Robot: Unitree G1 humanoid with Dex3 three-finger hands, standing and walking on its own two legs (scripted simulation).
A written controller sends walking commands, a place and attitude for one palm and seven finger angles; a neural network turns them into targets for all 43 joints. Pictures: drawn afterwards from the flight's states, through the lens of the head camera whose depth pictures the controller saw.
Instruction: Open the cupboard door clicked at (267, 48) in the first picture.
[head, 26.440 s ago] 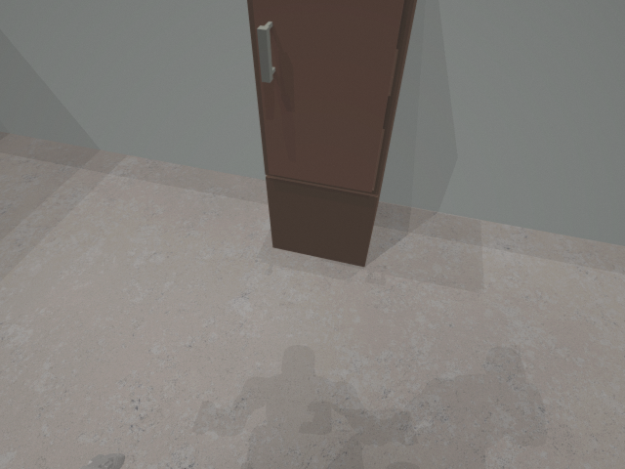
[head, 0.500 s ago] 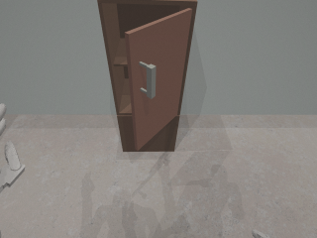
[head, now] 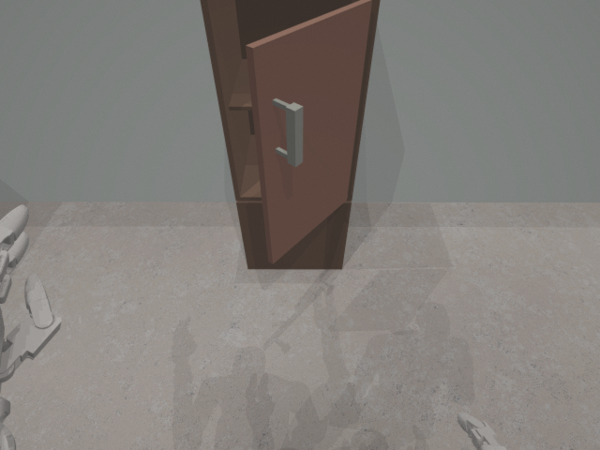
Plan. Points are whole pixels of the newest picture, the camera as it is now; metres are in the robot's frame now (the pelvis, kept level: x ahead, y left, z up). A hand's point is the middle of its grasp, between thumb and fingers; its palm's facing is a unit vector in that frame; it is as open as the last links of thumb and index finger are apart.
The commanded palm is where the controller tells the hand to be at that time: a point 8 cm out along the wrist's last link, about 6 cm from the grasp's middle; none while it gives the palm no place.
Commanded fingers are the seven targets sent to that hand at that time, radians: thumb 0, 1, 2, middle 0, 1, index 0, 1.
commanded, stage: let the arm hang, fingers relaxed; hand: left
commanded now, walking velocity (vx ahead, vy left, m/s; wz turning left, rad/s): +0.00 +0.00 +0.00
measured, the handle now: (286, 132) +0.68 +0.08 +0.07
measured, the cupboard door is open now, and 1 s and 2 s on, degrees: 49 49 49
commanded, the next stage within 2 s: look to check the result in 1.14 s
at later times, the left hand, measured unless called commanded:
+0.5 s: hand out of the picture -0.04 +0.21 -0.18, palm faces +0.12 -0.97 -0.22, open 7.0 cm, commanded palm none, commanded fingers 0.00 0.90 0.90 -0.20 -0.30 -0.20 -0.30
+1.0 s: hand out of the picture -0.02 +0.20 -0.18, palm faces +0.09 -0.98 -0.18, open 7.3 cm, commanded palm none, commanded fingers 0.00 0.90 0.90 -0.20 -0.30 -0.20 -0.30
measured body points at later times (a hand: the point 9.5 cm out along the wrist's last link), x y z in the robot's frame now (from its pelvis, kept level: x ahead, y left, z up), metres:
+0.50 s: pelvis -0.01 +0.02 +0.00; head +0.01 +0.02 +0.45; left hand -0.04 +0.26 -0.16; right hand +0.02 -0.21 -0.16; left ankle +0.03 +0.14 -0.74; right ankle +0.00 -0.07 -0.74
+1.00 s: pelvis -0.01 +0.04 +0.00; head +0.00 +0.03 +0.45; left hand -0.02 +0.25 -0.16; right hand -0.01 -0.16 -0.17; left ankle +0.03 +0.14 -0.74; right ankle +0.00 -0.07 -0.74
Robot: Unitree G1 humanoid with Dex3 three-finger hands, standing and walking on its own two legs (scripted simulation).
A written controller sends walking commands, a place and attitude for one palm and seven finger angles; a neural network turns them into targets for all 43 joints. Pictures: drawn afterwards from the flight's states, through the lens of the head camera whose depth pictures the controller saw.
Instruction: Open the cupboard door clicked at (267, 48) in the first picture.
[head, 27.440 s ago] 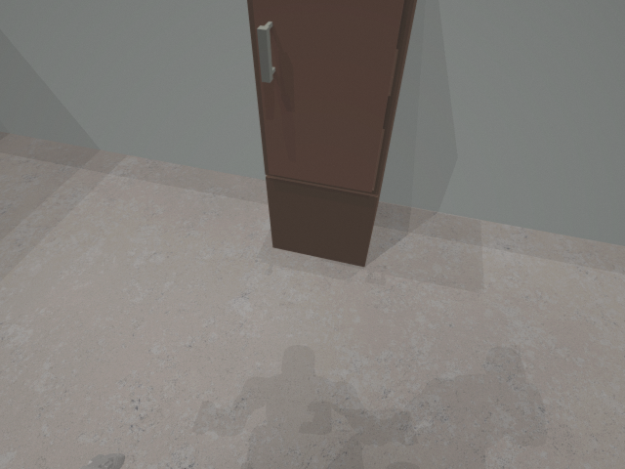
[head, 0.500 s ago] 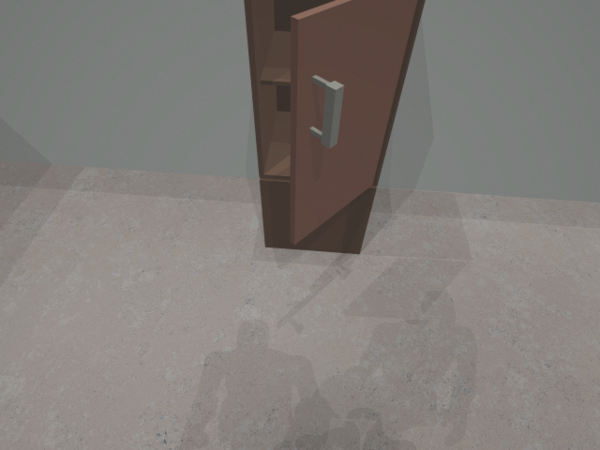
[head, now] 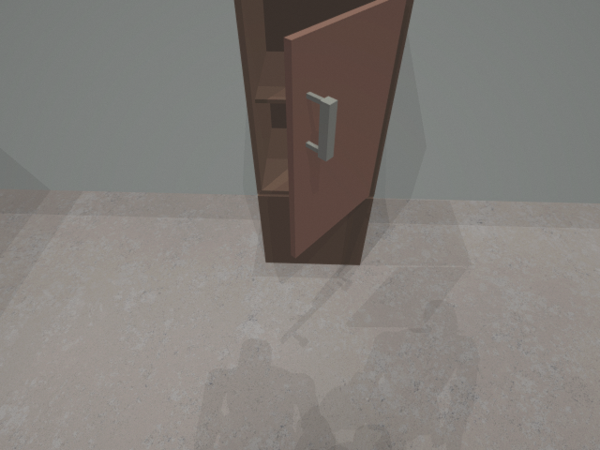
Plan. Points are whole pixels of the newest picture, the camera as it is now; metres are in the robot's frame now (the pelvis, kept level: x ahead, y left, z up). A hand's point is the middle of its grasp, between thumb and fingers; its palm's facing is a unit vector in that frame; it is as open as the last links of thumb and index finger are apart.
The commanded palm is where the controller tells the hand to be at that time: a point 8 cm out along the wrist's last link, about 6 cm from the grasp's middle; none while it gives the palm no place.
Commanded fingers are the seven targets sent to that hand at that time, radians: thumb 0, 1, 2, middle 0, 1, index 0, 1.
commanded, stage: let the arm hang, fingers relaxed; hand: left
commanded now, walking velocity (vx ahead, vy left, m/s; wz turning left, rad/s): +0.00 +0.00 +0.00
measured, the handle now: (319, 126) +0.69 +0.00 +0.07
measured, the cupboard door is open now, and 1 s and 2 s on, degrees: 49 49 49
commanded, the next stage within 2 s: look to check the result in 0.14 s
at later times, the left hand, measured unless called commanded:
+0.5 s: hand out of the picture -0.01 +0.17 -0.17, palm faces +0.03 -0.98 -0.20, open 7.3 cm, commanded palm none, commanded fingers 0.00 0.90 0.90 -0.20 -0.30 -0.20 -0.30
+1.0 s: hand out of the picture +0.03 +0.18 -0.18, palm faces -0.01 -0.98 -0.22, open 7.3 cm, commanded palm none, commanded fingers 0.00 0.90 0.90 -0.20 -0.30 -0.20 -0.30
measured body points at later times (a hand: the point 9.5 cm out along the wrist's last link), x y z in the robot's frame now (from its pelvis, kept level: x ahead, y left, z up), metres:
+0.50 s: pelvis +0.01 +0.00 +0.00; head +0.02 -0.01 +0.45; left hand -0.01 +0.22 -0.16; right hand +0.00 -0.23 -0.16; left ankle +0.04 +0.10 -0.74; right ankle +0.00 -0.11 -0.74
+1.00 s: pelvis +0.01 -0.01 +0.00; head +0.03 -0.02 +0.45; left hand +0.03 +0.23 -0.16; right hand +0.03 -0.25 -0.16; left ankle +0.04 +0.10 -0.74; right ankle +0.00 -0.11 -0.74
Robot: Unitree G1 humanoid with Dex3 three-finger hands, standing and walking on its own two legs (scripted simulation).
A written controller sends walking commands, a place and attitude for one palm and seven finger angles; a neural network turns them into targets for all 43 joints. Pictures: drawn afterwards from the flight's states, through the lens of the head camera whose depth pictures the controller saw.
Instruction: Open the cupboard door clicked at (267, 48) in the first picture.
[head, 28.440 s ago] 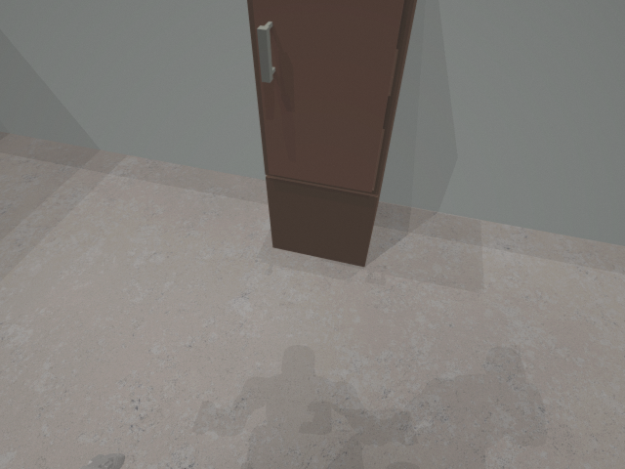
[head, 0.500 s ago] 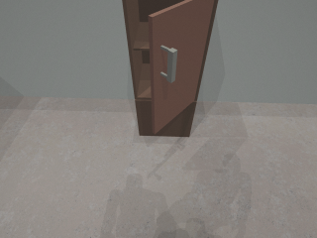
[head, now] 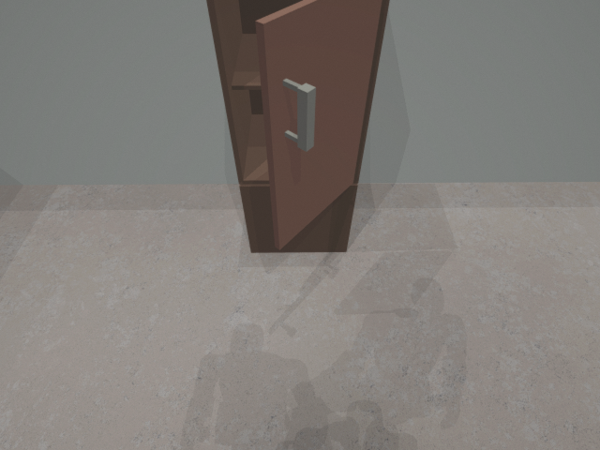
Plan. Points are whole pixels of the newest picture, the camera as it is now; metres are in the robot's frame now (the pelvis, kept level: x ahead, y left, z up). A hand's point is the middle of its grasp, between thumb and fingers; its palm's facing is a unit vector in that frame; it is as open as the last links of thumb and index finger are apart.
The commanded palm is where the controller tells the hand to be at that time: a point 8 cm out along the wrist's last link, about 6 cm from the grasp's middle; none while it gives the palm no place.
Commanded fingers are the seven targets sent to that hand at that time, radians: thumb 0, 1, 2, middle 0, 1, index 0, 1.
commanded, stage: walk to a spot facing it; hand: left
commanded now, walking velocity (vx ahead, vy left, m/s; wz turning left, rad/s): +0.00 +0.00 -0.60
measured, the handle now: (297, 115) +0.67 +0.05 +0.07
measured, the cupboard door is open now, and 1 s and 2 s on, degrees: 49 49 49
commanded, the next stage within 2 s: none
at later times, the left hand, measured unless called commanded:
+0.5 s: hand out of the picture +0.07 +0.17 -0.16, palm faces -0.18 -0.94 -0.28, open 7.3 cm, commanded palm none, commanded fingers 0.00 0.90 0.90 -0.20 -0.30 -0.20 -0.30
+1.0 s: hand (216, 411) +0.20 +0.15 -0.16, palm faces -0.52 -0.82 -0.23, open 7.4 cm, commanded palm none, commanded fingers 0.00 0.90 0.90 -0.20 -0.30 -0.20 -0.30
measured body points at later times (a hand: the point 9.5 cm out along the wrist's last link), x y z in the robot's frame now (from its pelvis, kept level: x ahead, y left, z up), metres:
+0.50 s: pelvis -0.01 -0.03 +0.00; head +0.05 -0.06 +0.45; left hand +0.08 +0.21 -0.14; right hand +0.04 -0.30 -0.15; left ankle +0.01 +0.14 -0.66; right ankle -0.02 -0.10 -0.74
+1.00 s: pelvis +0.00 +0.02 +0.00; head +0.06 +0.01 +0.45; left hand +0.23 +0.20 -0.15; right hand -0.09 -0.23 -0.13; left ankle +0.06 +0.13 -0.74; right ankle -0.07 -0.11 -0.69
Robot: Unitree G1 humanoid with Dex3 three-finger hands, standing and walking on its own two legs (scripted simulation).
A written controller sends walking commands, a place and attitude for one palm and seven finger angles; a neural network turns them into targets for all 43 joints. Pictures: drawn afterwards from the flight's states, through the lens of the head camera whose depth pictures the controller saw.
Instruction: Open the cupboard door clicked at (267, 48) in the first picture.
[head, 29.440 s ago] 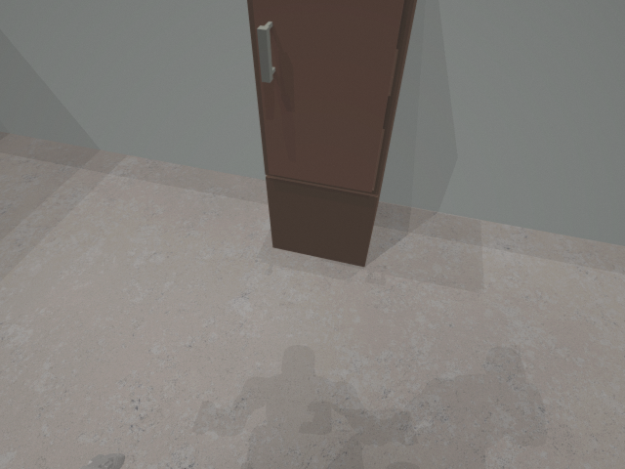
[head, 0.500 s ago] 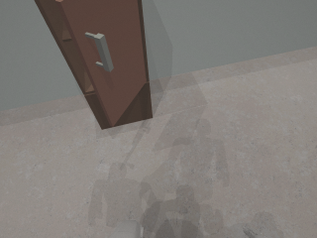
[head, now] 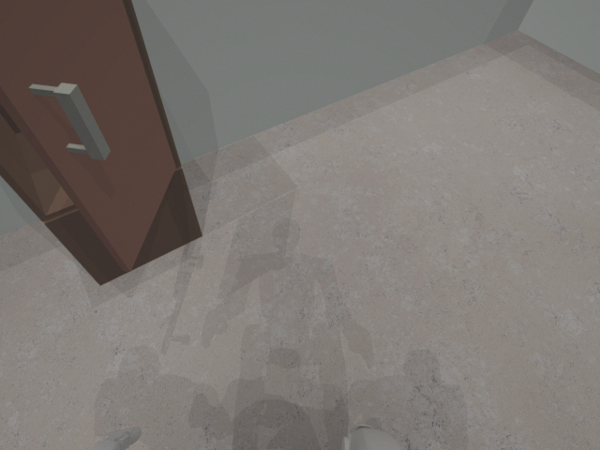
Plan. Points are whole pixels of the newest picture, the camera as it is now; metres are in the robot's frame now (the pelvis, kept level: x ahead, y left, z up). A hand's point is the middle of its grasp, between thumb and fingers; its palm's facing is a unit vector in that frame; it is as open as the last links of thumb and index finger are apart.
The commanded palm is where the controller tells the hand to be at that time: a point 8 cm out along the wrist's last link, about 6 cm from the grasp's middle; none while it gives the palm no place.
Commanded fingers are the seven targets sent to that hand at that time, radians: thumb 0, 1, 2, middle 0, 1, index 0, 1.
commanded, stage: walk to a spot facing it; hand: left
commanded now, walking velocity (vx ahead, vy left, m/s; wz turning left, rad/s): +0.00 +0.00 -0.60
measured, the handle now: (71, 123) +0.54 +0.41 +0.07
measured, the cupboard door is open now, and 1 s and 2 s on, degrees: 49 49 49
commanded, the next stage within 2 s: none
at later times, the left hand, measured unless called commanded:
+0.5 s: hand (202, 418) +0.17 +0.16 -0.19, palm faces -0.29 -0.94 -0.16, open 7.4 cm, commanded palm none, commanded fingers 0.00 0.90 0.90 -0.20 -0.30 -0.20 -0.30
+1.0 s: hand (353, 280) +0.43 -0.08 -0.17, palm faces -0.57 -0.80 -0.19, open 7.3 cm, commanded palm none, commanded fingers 0.00 0.90 0.90 -0.20 -0.30 -0.20 -0.30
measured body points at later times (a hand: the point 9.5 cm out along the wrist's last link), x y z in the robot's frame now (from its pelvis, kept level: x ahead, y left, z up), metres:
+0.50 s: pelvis +0.07 -0.01 -0.01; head +0.11 +0.01 +0.44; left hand +0.19 +0.21 -0.17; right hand +0.06 -0.27 -0.13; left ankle +0.11 +0.09 -0.74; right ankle +0.00 -0.13 -0.70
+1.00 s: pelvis +0.21 -0.14 -0.02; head +0.25 -0.18 +0.43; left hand +0.46 -0.04 -0.15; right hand +0.01 -0.27 -0.16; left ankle +0.20 +0.04 -0.65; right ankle +0.22 -0.23 -0.74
